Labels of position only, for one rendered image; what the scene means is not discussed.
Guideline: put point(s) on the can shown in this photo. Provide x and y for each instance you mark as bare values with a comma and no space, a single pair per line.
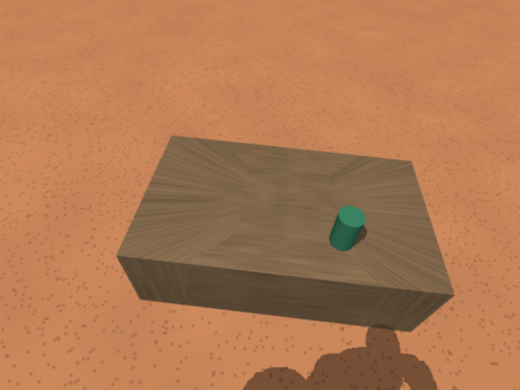
348,224

